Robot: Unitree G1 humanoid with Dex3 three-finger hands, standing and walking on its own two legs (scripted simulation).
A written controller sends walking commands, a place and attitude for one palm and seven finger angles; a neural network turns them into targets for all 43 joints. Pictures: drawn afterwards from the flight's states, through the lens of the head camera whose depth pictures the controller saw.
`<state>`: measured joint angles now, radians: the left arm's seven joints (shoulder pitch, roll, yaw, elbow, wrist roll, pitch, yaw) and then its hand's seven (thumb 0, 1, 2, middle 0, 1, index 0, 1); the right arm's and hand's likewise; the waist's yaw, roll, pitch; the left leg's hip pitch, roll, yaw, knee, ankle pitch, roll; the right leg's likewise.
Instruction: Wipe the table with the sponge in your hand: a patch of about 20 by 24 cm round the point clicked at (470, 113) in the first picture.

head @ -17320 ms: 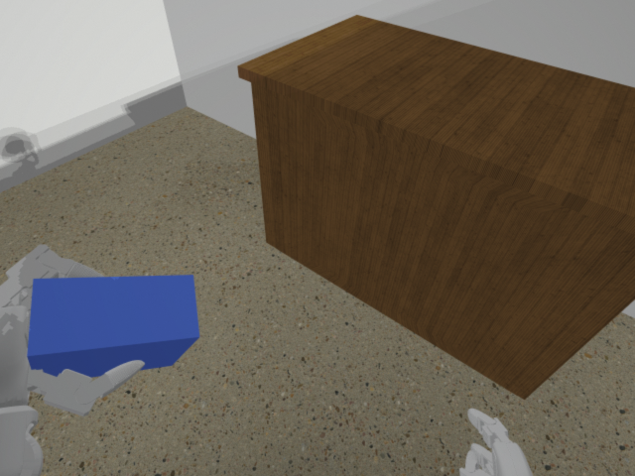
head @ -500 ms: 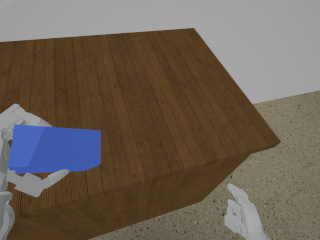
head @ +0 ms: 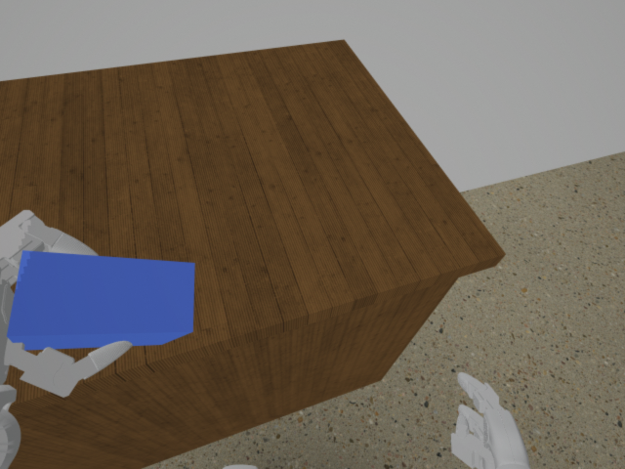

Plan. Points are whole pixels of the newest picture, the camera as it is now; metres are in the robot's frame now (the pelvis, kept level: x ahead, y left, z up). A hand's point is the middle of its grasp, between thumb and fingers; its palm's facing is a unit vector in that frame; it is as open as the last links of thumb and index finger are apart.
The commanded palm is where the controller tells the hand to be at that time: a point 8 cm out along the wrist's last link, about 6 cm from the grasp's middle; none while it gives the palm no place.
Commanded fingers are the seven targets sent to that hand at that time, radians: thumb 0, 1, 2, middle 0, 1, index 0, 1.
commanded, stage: come to a stop and stand still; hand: left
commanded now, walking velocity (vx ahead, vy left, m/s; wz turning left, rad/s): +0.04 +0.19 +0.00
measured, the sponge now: (131, 307) +0.23 +0.20 +0.13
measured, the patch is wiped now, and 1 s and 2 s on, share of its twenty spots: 0.00 0.00 0.00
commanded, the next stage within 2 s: look again from close up in 1.02 s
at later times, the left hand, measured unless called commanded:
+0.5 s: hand (37, 290) +0.23 +0.27 +0.16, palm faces +0.36 -0.85 -0.39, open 10.5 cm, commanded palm +0.17 +0.30 +0.18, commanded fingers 0.00 0.10 1.30 -1.20 -1.60 -1.20 -1.60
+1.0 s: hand (19, 296) +0.22 +0.28 +0.16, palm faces +0.35 -0.85 -0.38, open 10.5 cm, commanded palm +0.16 +0.32 +0.18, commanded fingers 0.00 0.10 1.30 -1.20 -1.60 -1.20 -1.60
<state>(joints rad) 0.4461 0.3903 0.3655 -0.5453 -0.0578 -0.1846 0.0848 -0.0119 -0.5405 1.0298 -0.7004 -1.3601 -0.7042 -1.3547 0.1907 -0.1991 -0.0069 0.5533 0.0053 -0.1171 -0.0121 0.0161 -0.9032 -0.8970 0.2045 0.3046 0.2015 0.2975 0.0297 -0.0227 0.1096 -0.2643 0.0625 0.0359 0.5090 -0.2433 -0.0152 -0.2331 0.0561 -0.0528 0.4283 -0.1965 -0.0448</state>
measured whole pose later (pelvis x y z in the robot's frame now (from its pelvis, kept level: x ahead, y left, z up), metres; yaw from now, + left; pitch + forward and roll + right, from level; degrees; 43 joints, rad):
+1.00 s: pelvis +0.00 +0.04 +0.00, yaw +0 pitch -1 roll -2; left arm 0.45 0.37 0.34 -0.49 -0.03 -0.18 0.11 -0.01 -0.54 1.03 -0.70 -1.36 -0.71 -1.35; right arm 0.21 -0.20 0.02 0.58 0.01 -0.10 -0.02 0.02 -0.90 -0.90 0.20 0.30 0.20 0.30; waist 0.01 -0.02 0.07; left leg -0.19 -0.04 0.00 0.44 -0.23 0.06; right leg -0.17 0.00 -0.02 0.36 -0.16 0.01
